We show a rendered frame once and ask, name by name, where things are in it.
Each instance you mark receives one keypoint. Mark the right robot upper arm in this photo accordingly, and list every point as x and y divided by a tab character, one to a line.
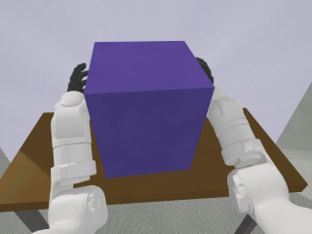
260	192

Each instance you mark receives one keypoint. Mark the table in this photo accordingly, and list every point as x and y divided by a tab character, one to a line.
25	187

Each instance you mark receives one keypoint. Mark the left robot forearm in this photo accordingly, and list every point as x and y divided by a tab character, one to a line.
71	142

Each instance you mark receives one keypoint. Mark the carton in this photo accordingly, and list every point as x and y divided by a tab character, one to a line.
148	102

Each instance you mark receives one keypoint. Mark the right robot forearm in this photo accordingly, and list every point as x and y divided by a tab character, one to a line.
239	146

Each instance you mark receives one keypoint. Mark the left robot upper arm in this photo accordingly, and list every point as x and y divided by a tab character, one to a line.
80	210

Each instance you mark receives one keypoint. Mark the right robot hand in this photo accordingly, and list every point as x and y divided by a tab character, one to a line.
206	68

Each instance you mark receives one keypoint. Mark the left robot hand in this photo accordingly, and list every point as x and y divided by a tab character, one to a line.
76	83

